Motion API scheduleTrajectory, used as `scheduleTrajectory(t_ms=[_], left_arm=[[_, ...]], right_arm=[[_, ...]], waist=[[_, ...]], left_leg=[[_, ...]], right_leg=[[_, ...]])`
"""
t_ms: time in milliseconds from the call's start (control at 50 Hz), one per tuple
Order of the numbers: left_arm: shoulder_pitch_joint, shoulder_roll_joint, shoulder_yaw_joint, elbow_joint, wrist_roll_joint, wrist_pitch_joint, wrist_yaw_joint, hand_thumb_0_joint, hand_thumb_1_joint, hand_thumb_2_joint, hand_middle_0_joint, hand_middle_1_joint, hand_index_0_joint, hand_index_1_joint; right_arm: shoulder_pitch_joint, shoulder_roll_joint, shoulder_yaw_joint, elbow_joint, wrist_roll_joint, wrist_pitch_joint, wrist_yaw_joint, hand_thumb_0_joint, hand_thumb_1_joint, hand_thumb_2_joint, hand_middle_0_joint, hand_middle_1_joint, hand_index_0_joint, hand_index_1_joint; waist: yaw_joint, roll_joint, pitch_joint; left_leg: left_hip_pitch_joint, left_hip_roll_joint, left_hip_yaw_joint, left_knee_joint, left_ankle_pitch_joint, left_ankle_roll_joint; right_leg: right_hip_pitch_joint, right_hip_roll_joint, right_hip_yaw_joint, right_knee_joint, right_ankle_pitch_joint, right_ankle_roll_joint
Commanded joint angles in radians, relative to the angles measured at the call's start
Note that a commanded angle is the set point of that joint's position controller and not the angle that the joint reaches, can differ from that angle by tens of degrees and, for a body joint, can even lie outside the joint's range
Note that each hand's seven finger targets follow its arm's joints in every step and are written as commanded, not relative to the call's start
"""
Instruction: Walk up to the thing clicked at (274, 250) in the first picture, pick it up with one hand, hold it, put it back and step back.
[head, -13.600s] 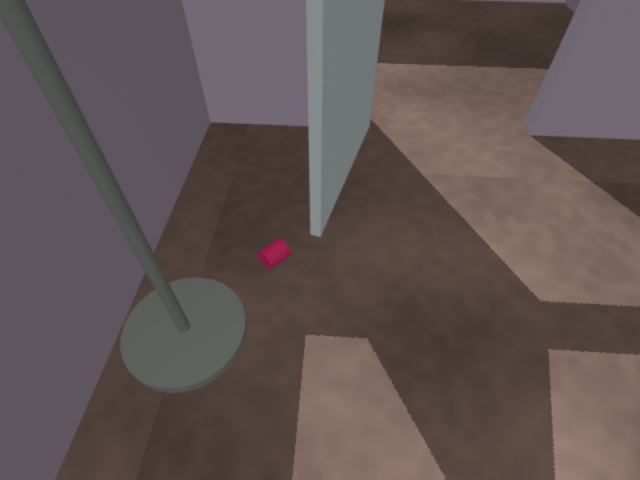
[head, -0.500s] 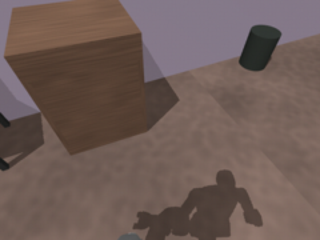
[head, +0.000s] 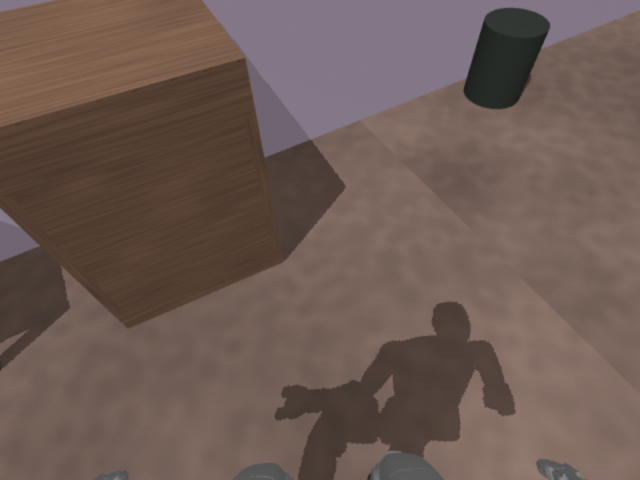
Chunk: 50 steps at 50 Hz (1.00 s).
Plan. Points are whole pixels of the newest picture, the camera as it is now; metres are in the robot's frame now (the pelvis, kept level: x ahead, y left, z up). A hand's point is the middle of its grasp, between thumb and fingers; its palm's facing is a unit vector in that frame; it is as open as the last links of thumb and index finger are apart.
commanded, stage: walk up
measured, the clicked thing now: out of the picture -1.27 +0.73 -0.71
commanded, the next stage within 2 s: stand in 1.18 s
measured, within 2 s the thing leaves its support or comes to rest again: neither
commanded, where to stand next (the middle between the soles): +0.08 +0.00 m, yaw +2 degrees
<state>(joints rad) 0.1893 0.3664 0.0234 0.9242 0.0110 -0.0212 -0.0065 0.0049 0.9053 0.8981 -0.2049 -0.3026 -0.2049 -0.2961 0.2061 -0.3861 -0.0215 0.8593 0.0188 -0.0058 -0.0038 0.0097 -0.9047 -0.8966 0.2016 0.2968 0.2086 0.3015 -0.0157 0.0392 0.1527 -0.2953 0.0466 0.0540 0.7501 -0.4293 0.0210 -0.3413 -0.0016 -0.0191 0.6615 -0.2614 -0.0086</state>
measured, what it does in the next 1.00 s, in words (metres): stands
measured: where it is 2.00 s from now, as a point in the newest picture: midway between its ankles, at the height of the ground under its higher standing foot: outside the picture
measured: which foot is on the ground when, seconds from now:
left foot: down 0.00-1.00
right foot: down 0.00-1.00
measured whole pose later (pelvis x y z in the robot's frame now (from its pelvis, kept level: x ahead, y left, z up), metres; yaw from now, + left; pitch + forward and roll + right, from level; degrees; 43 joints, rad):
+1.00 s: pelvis +0.02 +0.00 +0.03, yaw +1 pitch -2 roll +0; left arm 0.09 0.33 0.02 1.16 0.01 -0.01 -0.02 0.01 0.90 0.90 -0.21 -0.30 -0.21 -0.30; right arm 0.07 -0.35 0.00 1.13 0.00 -0.02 0.01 0.01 -0.91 -0.90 0.20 0.30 0.21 0.30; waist 0.01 0.01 0.05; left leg -0.08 0.02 0.01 0.34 -0.22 -0.02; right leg -0.17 -0.02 -0.04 0.33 -0.12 0.00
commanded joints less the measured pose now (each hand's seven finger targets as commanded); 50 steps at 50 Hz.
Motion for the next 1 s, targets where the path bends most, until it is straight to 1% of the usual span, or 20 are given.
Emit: scheduleTrajectory(t_ms=[0,40,80,100,120,140,160,180,200,220,280,300,400,500,560,660,700,800,860,980], left_arm=[[-0.05,0.253,0.052,-0.068,0.0,-0.019,0.016,0.0,0.9,0.9,-0.2,-0.3,-0.2,-0.3],[-0.082,0.243,0.046,-0.06,0.003,-0.015,0.019,0.0,0.9,0.9,-0.2,-0.3,-0.2,-0.3],[-0.12,0.229,0.045,-0.055,0.0,-0.008,0.016,0.0,0.9,0.9,-0.2,-0.3,-0.2,-0.3],[-0.128,0.218,0.041,-0.052,-0.004,-0.004,0.013,0.0,0.9,0.9,-0.2,-0.3,-0.2,-0.3],[-0.113,0.195,0.036,-0.048,-0.008,-0.002,0.009,0.0,0.9,0.9,-0.2,-0.3,-0.2,-0.3],[-0.107,0.187,0.035,-0.023,-0.011,0.004,0.005,0.0,0.9,0.9,-0.2,-0.3,-0.2,-0.3],[-0.111,0.201,0.04,-0.004,-0.007,0.008,0.002,0.0,0.9,0.9,-0.2,-0.3,-0.2,-0.3],[-0.132,0.207,0.042,0.007,-0.002,0.007,0.001,0.0,0.9,0.9,-0.2,-0.3,-0.2,-0.3],[-0.147,0.205,0.043,0.011,-0.001,0.006,-0.002,0.0,0.9,0.9,-0.2,-0.3,-0.2,-0.3],[-0.155,0.2,0.042,0.018,-0.002,0.004,-0.004,0.0,0.9,0.9,-0.2,-0.3,-0.2,-0.3],[-0.138,0.191,0.04,0.058,-0.009,0.001,-0.008,0.0,0.9,0.9,-0.2,-0.3,-0.2,-0.3],[-0.137,0.186,0.039,0.069,-0.012,0.002,-0.009,0.0,0.9,0.9,-0.2,-0.3,-0.2,-0.3],[-0.127,0.179,0.035,0.116,-0.013,0.008,-0.013,0.0,0.9,0.9,-0.2,-0.3,-0.2,-0.3],[-0.136,0.183,0.03,0.141,-0.008,0.003,-0.011,0.0,0.9,0.9,-0.2,-0.3,-0.2,-0.3],[-0.142,0.186,0.026,0.149,-0.01,-0.003,-0.009,0.0,0.9,0.9,-0.2,-0.3,-0.2,-0.3],[-0.14,0.186,0.025,0.163,-0.012,-0.004,-0.005,0.0,0.9,0.9,-0.2,-0.3,-0.2,-0.3],[-0.128,0.186,0.024,0.17,-0.01,-0.005,-0.002,0.0,0.9,0.9,-0.2,-0.3,-0.2,-0.3],[-0.126,0.179,0.028,0.178,-0.011,-0.006,0.001,0.0,0.9,0.9,-0.2,-0.3,-0.2,-0.3],[-0.139,0.182,0.031,0.179,-0.007,-0.004,0.003,0.0,0.9,0.9,-0.2,-0.3,-0.2,-0.3],[-0.146,0.18,0.034,0.174,-0.004,-0.005,0.005,0.0,0.9,0.9,-0.2,-0.3,-0.2,-0.3]], right_arm=[[0.042,-0.181,-0.046,-0.006,0.0,-0.009,-0.017,0.0,-0.9,-0.9,0.2,0.3,0.2,0.3],[0.045,-0.179,-0.044,0.031,0.003,-0.014,-0.01,0.0,-0.9,-0.9,0.2,0.3,0.2,0.3],[0.07,-0.173,-0.04,0.068,-0.008,-0.023,-0.008,0.0,-0.9,-0.9,0.2,0.3,0.2,0.3],[0.072,-0.183,-0.042,0.083,-0.018,-0.027,-0.01,0.0,-0.9,-0.9,0.2,0.3,0.2,0.3],[0.042,-0.202,-0.042,0.083,-0.025,-0.035,-0.012,0.0,-0.9,-0.9,0.2,0.3,0.2,0.3],[-0.036,-0.215,-0.041,0.079,-0.029,-0.039,-0.009,0.0,-0.9,-0.9,0.2,0.3,0.2,0.3],[-0.069,-0.215,-0.037,0.085,-0.028,-0.039,-0.003,0.0,-0.9,-0.9,0.2,0.3,0.2,0.3],[-0.075,-0.206,-0.033,0.098,-0.029,-0.037,0.001,0.0,-0.9,-0.9,0.2,0.3,0.2,0.3],[-0.061,-0.197,-0.027,0.116,-0.032,-0.038,0.003,0.0,-0.9,-0.9,0.2,0.3,0.2,0.3],[-0.052,-0.197,-0.024,0.127,-0.035,-0.044,0.002,0.0,-0.9,-0.9,0.2,0.3,0.2,0.3],[-0.092,-0.204,-0.02,0.152,-0.037,-0.056,0.003,0.0,-0.9,-0.9,0.2,0.3,0.2,0.3],[-0.095,-0.199,-0.016,0.158,-0.037,-0.058,0.003,0.0,-0.9,-0.9,0.2,0.3,0.2,0.3],[-0.123,-0.206,-0.021,0.175,-0.038,-0.053,-0.001,0.0,-0.9,-0.9,0.2,0.3,0.2,0.3],[-0.121,-0.202,-0.023,0.189,-0.031,-0.049,-0.004,0.0,-0.9,-0.9,0.2,0.3,0.2,0.3],[-0.112,-0.197,-0.02,0.196,-0.025,-0.047,-0.006,0.0,-0.9,-0.9,0.2,0.3,0.2,0.3],[-0.113,-0.194,-0.024,0.207,-0.02,-0.039,-0.007,0.0,-0.9,-0.9,0.2,0.3,0.2,0.3],[-0.125,-0.196,-0.027,0.209,-0.019,-0.038,-0.007,0.0,-0.9,-0.9,0.2,0.3,0.2,0.3],[-0.144,-0.189,-0.024,0.212,-0.018,-0.035,-0.008,0.0,-0.9,-0.9,0.2,0.3,0.2,0.3],[-0.152,-0.185,-0.025,0.215,-0.021,-0.031,-0.007,0.0,-0.9,-0.9,0.2,0.3,0.2,0.3],[-0.165,-0.179,-0.021,0.218,-0.023,-0.033,-0.006,0.0,-0.9,-0.9,0.2,0.3,0.2,0.3]], waist=[[0.012,-0.235,-0.155],[-0.005,-0.251,-0.156],[-0.011,-0.22,-0.206],[-0.014,-0.203,-0.234],[0.001,-0.152,-0.247],[0.027,-0.119,-0.215],[0.043,-0.123,-0.171],[0.035,-0.112,-0.142],[0.03,-0.104,-0.134],[0.024,-0.074,-0.138],[0.046,-0.008,-0.131],[0.051,0.008,-0.118],[0.05,0.051,-0.097],[0.032,0.011,-0.137],[0.023,-0.023,-0.166],[0.014,-0.058,-0.178],[0.016,-0.063,-0.197],[0.021,-0.067,-0.195],[0.018,-0.07,-0.171],[0.024,-0.045,-0.19]], left_leg=[[0.036,-0.015,-0.07,0.026,-0.172,0.009],[0.052,-0.019,-0.053,-0.087,-0.005,0.003],[0.133,-0.008,-0.057,-0.229,0.184,-0.008],[0.165,0.011,-0.087,-0.268,0.223,0.0],[0.175,0.053,-0.148,-0.317,0.22,0.013],[0.093,0.083,-0.195,-0.351,0.104,0.032],[0.02,0.078,-0.184,-0.358,-0.002,0.034],[-0.002,0.062,-0.161,-0.371,-0.022,0.026],[0.008,0.053,-0.15,-0.388,-0.002,0.022],[0.022,0.06,-0.154,-0.412,0.022,0.022],[-0.01,0.094,-0.196,-0.476,0.061,0.023],[-0.021,0.094,-0.198,-0.491,0.058,0.019],[-0.017,0.103,-0.193,-0.533,0.005,0.017],[0.05,0.093,-0.161,-0.496,0.12,0.015],[0.103,0.081,-0.144,-0.468,0.232,0.01],[0.162,0.081,-0.137,-0.455,0.29,0.008],[0.191,0.087,-0.135,-0.453,0.325,0.01],[0.192,0.089,-0.131,-0.459,0.364,0.007],[0.183,0.085,-0.13,-0.464,0.343,0.005],[0.177,0.087,-0.127,-0.475,0.353,0.001]], right_leg=[[0.012,-0.294,0.346,-0.281,0.277,-0.22],[0.034,-0.225,0.256,-0.275,0.2,-0.154],[0.057,-0.189,0.209,-0.232,0.161,-0.11],[0.052,-0.182,0.197,-0.217,0.148,-0.091],[0.051,-0.165,0.179,-0.209,0.119,-0.066],[0.07,-0.127,0.156,-0.253,-0.025,-0.04],[0.097,-0.125,0.166,-0.299,-0.16,-0.033],[0.099,-0.135,0.178,-0.317,-0.222,-0.038],[0.096,-0.138,0.189,-0.325,-0.22,-0.039],[0.098,-0.137,0.179,-0.315,-0.184,-0.043],[0.171,-0.107,0.121,-0.289,-0.016,-0.034],[0.181,-0.103,0.115,-0.289,0.007,-0.03],[0.197,-0.091,0.086,-0.299,0.009,-0.02],[0.212,-0.107,0.095,-0.336,0.066,-0.016],[0.215,-0.126,0.112,-0.347,0.159,-0.015],[0.196,-0.133,0.115,-0.367,0.169,-0.015],[0.201,-0.135,0.108,-0.364,0.209,-0.016],[0.226,-0.14,0.099,-0.364,0.264,-0.009],[0.212,-0.137,0.098,-0.382,0.211,-0.007],[0.245,-0.139,0.096,-0.377,0.25,-0.007]])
